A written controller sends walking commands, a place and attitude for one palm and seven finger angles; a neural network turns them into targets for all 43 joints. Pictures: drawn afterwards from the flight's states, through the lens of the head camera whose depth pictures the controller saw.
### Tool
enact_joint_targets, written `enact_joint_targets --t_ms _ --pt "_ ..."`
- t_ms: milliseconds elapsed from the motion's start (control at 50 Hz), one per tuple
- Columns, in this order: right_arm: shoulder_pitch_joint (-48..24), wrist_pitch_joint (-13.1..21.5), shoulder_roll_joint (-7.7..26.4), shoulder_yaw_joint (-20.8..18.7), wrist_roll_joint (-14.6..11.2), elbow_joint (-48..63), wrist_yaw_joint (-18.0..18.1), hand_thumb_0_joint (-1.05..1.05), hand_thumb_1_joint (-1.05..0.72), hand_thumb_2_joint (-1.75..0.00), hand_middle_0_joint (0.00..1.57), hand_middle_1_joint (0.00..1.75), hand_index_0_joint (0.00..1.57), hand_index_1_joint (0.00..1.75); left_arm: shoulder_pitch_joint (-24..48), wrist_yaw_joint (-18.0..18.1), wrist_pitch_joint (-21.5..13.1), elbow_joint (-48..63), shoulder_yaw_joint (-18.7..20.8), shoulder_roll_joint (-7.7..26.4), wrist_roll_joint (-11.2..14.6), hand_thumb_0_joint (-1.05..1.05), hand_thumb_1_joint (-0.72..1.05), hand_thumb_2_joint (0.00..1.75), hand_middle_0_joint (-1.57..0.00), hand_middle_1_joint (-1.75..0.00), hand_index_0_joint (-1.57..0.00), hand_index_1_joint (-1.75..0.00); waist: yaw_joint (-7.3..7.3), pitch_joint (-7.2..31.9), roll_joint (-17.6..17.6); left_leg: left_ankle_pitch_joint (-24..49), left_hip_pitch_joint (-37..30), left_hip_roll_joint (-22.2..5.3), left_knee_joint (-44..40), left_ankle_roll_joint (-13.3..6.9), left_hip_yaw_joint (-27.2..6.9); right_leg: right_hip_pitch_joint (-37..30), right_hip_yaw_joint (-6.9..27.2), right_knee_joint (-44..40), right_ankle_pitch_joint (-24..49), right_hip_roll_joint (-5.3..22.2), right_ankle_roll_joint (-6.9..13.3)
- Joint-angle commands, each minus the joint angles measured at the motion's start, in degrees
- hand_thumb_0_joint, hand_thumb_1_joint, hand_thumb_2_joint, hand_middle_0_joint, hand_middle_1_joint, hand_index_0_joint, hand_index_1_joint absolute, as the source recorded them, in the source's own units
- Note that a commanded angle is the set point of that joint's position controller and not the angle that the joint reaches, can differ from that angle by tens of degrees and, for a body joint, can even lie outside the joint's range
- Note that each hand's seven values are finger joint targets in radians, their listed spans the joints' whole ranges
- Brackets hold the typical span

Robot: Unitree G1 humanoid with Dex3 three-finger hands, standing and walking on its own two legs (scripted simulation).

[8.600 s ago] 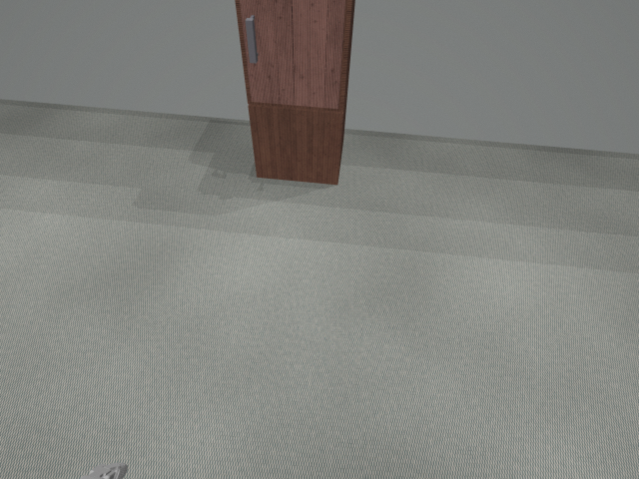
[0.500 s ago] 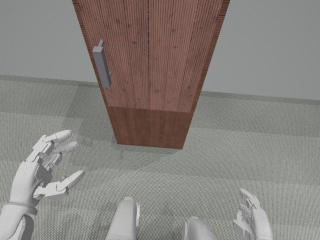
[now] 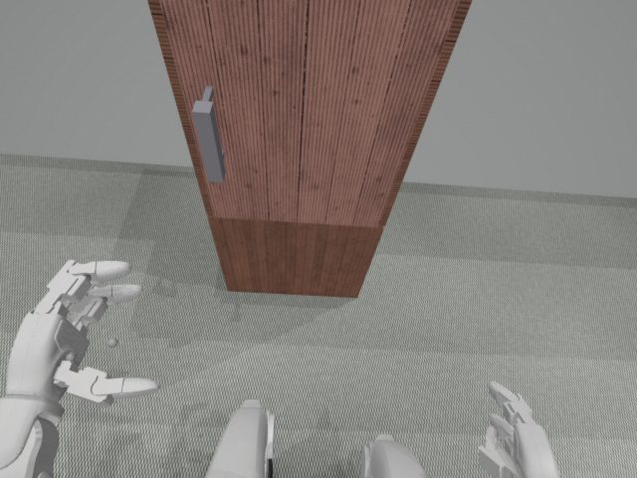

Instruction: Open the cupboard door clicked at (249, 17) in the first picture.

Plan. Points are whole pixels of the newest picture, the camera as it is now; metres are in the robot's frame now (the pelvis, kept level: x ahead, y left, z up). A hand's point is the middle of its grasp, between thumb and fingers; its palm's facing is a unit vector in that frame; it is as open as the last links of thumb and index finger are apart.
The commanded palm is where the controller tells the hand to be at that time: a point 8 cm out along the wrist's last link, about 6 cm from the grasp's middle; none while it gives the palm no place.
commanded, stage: raise the hand with hooked fingers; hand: left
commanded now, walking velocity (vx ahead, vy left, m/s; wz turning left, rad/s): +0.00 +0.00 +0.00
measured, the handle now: (213, 135) +0.59 +0.22 +0.03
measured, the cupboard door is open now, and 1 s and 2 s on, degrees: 0 0 0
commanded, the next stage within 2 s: move the hooked fingers beside the handle in 0.94 s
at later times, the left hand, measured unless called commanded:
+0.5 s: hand (95, 310) +0.28 +0.27 +0.05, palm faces +0.04 -1.00 -0.06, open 14.0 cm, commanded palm +0.26 +0.32 +0.05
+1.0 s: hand (113, 308) +0.28 +0.25 +0.05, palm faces +0.04 -1.00 -0.05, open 14.0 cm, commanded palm +0.26 +0.30 +0.05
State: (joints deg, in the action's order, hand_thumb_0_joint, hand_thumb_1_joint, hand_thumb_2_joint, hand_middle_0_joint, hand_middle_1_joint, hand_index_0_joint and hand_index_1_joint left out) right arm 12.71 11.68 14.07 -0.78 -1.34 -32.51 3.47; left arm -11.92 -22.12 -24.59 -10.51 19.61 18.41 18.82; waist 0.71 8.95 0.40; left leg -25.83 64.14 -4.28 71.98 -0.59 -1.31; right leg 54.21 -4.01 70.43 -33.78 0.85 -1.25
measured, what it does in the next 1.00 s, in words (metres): stands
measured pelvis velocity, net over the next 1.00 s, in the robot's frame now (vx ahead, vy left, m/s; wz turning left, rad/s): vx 0.00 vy -0.02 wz -0.01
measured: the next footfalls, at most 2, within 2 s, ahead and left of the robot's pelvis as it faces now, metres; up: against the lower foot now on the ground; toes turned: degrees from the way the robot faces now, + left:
none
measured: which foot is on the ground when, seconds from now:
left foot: down 0.00-1.00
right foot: down 0.00-1.00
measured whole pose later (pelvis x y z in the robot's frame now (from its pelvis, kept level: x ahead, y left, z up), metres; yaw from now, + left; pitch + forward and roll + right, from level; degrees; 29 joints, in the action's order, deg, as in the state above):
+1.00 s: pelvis +0.00 -0.02 +0.00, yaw +0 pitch +18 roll -4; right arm 14.2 9.2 14.9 1.0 -1.9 -32.1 3.9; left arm -1.4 -27.8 -22.9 -21.9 24.6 22.2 21.0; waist 0.7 9.3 1.3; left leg -25.9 65.0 -5.2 72.4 0.8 -2.0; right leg 55.6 -4.3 71.7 -34.3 -0.3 0.1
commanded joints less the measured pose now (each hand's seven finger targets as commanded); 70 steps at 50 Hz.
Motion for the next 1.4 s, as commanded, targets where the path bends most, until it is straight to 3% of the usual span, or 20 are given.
enact_joint_targets --t_ms 0,120,200,260,400,500,560,620,680,740,840,920,1020,1080,1180,1200,1240,1280,1340,1380 --pt "0.2 2.3 9.5 -3.1 0.0 8.2 0.7 0.00 -0.90 -0.90 0.20 0.30 0.20 0.30 6.3 -0.4 -2.6 10.2 5.3 10.6 1.4 0.00 -0.48 0.31 -0.30 -1.18 -0.30 -1.18 -0.57 14.4 7.5 2.1 -24.2 1.9 -14.3 0.1 -4.0 3.6 -1.4 -9.8 6.6 -3.5 2.8" --pt "0.5 1.8 10.0 -2.4 -0.1 8.7 1.1 0.00 -0.90 -0.90 0.20 0.30 0.20 0.30 11.5 -2.6 -1.2 7.4 5.9 12.2 1.7 0.00 -0.50 0.30 -0.30 -1.20 -0.30 -1.20 0.09 13.6 7.8 0.3 -23.7 2.1 -14.0 0.1 -4.2 4.4 -1.3 -10.1 5.8 -3.6 2.8" --pt "0.6 2.0 10.1 -2.2 0.0 8.6 1.2 0.00 -0.90 -0.90 0.20 0.30 0.20 0.30 13.7 -3.5 -1.0 6.6 7.0 13.9 1.8 0.00 -0.50 0.30 -0.30 -1.20 -0.30 -1.20 -0.34 15.4 9.2 1.5 -24.9 2.1 -13.6 0.2 -4.1 4.3 -1.1 -10.0 6.3 -3.6 3.0" --pt "0.9 1.8 10.2 -2.2 0.0 8.6 1.2 0.00 -0.90 -0.90 0.20 0.30 0.20 0.30 14.3 -4.0 -0.6 5.0 8.5 15.2 2.3 0.00 -0.50 0.30 -0.30 -1.20 -0.30 -1.20 -0.46 15.6 7.4 2.6 -23.9 2.1 -13.2 -0.1 -3.7 3.2 -1.0 -10.3 6.7 -3.6 2.9" --pt "1.6 1.4 10.6 -2.1 -0.3 8.0 1.3 0.00 -0.90 -0.90 0.20 0.30 0.20 0.30 18.0 -5.3 -0.4 1.0 10.1 17.6 2.8 0.00 -0.50 0.30 -0.30 -1.20 -0.30 -1.20 -0.51 15.9 7.6 3.2 -22.5 2.1 -12.2 -0.2 -3.0 3.3 -0.4 -10.3 6.4 -3.6 3.0" --pt "2.0 1.3 10.7 -2.5 -0.5 8.4 1.2 0.00 -0.90 -0.90 0.20 0.30 0.20 0.30 16.2 -6.0 -0.5 0.7 10.1 17.3 3.4 0.00 -0.50 0.30 -0.30 -1.20 -0.30 -1.20 -1.06 17.7 6.4 5.6 -22.3 2.3 -11.6 -0.6 -2.0 1.2 0.3 -10.8 7.7 -3.5 2.9" --pt "2.2 1.0 10.6 -2.6 -0.6 8.3 1.0 0.00 -0.90 -0.90 0.20 0.30 0.20 0.30 15.9 -5.7 -0.6 0.1 10.4 17.2 3.7 0.00 -0.50 0.30 -0.30 -1.20 -0.30 -1.20 -0.66 16.1 4.6 5.2 -20.3 2.4 -10.9 -0.8 -1.4 0.9 0.8 -11.4 7.1 -3.5 2.5" --pt "2.2 1.0 10.4 -2.6 -0.5 8.0 1.0 0.00 -0.90 -0.90 0.20 0.30 0.20 0.30 17.0 -5.2 -1.5 0.8 11.0 17.8 3.7 0.00 -0.50 0.30 -0.30 -1.20 -0.30 -1.20 -0.86 16.7 6.4 5.7 -20.2 2.4 -10.3 -0.8 -1.2 1.0 1.2 -10.9 7.5 -3.4 2.7" --pt "2.4 0.9 10.3 -2.5 -0.5 8.1 1.2 0.00 -0.90 -0.90 0.20 0.30 0.20 0.30 17.5 -4.8 -2.0 0.3 10.9 17.7 3.8 0.00 -0.50 0.30 -0.30 -1.20 -0.30 -1.20 -0.57 15.7 4.6 4.4 -18.9 2.4 -10.0 -1.0 -1.0 0.8 1.7 -11.2 6.0 -3.6 2.6" --pt "2.0 0.7 10.3 -2.5 -0.6 8.0 1.2 0.00 -0.90 -0.90 0.20 0.30 0.20 0.30 17.8 -4.9 -2.0 0.5 10.3 17.6 3.2 0.00 -0.50 0.30 -0.30 -1.20 -0.30 -1.20 -0.58 15.9 6.5 4.8 -19.7 2.4 -10.1 -0.9 -0.8 0.8 1.8 -11.3 6.6 -3.4 2.6" --pt "1.8 0.7 10.1 -2.5 -0.5 7.8 1.3 0.00 -0.90 -0.90 0.20 0.30 0.20 0.30 17.3 -4.9 -2.2 0.9 10.4 17.3 3.5 0.00 -0.50 0.30 -0.30 -1.20 -0.30 -1.20 -0.47 16.7 5.9 6.4 -20.1 2.3 -9.7 -0.9 -0.7 0.3 1.8 -11.2 8.3 -3.4 2.5" --pt "1.8 0.4 10.2 -2.3 -0.6 7.8 1.4 0.00 -0.90 -0.90 0.20 0.30 0.20 0.30 18.2 -5.4 -1.6 -0.9 10.3 16.9 3.9 0.00 -0.50 0.30 -0.30 -1.20 -0.30 -1.20 -0.10 15.9 3.7 5.9 -18.1 2.4 -8.8 -1.1 -0.4 -0.2 2.5 -11.6 7.8 -3.5 2.2" --pt "1.7 0.4 10.1 -2.3 -0.5 7.8 1.4 0.00 -0.90 -0.90 0.20 0.30 0.20 0.30 18.2 -5.7 -1.7 -0.5 9.9 17.0 3.5 0.00 -0.50 0.30 -0.30 -1.20 -0.30 -1.20 -0.44 17.0 5.2 8.2 -19.5 2.4 -8.6 -1.1 -0.5 -0.3 2.2 -10.9 10.4 -3.5 2.4" --pt "2.0 0.4 10.3 -2.0 -0.4 6.7 1.8 0.00 -0.90 -0.90 0.20 0.30 0.20 0.30 26.4 -5.4 -2.0 -1.7 10.1 18.4 3.1 0.00 -0.50 0.30 -0.30 -1.20 -0.30 -1.20 1.03 15.6 5.1 5.5 -18.1 2.2 -7.7 -1.1 -0.8 2.0 2.4 -10.6 7.6 -3.6 2.5" --pt "2.3 0.4 10.5 -2.0 -0.3 6.1 2.2 0.00 -0.90 -0.90 0.20 0.30 0.20 0.30 32.4 -5.7 -1.8 -4.3 8.0 17.8 1.9 0.00 -0.50 0.30 -0.30 -1.20 -0.30 -1.20 1.13 18.0 7.3 5.2 -20.6 2.1 -8.1 -1.0 -1.2 3.5 1.9 -10.1 7.5 -3.5 2.8" --pt "2.3 0.2 10.9 -2.0 -0.4 5.7 2.2 0.00 -0.90 -0.90 0.20 0.30 0.20 0.30 32.4 -5.5 -1.4 -5.9 9.4 19.6 1.2 0.00 -0.50 0.30 -0.30 -1.20 -0.30 -1.20 0.59 18.7 7.4 5.9 -21.4 1.9 -8.6 -0.8 -1.4 3.3 1.7 -10.0 8.0 -3.4 2.9" --pt "2.6 -0.3 11.0 -2.1 -0.4 5.6 2.1 0.00 -0.90 -0.90 0.20 0.30 0.20 0.30 34.2 -5.2 -0.6 -7.4 9.2 19.8 0.6 0.00 -0.50 0.30 -0.30 -1.20 -0.30 -1.20 0.89 18.9 6.8 6.1 -21.7 1.8 -8.8 -0.8 -1.5 3.8 1.4 -10.0 8.4 -3.4 2.7" --pt "2.9 -0.7 10.9 -2.0 -0.2 5.7 1.9 0.00 -0.90 -0.90 0.20 0.30 0.20 0.30 34.6 -4.8 -0.2 -8.3 10.4 21.0 0.4 0.00 -0.50 0.30 -0.30 -1.20 -0.30 -1.20 0.05 20.0 8.1 7.2 -22.2 1.9 -8.9 -0.7 -1.6 3.0 1.3 -9.6 9.0 -3.5 3.0" --pt "3.2 -1.7 10.9 -1.9 -0.2 5.3 1.7 0.00 -0.90 -0.90 0.20 0.30 0.20 0.30 38.1 -4.0 0.4 -12.0 9.7 20.4 -0.3 0.00 -0.50 0.30 -0.30 -1.20 -0.30 -1.20 0.88 18.6 6.5 6.3 -21.2 1.8 -9.1 -0.7 -1.4 3.9 1.2 -10.0 8.7 -3.4 2.7" --pt "4.0 -2.1 11.1 -1.9 -0.2 5.1 1.7 0.00 -0.90 -0.90 0.20 0.30 0.20 0.30 40.4 -3.6 0.1 -14.0 11.1 22.2 -0.6 0.00 -0.50 0.30 -0.30 -1.20 -0.30 -1.20 0.74 19.1 6.0 6.1 -20.5 1.8 -8.9 -0.8 -1.4 3.5 1.2 -9.7 8.3 -3.7 2.9"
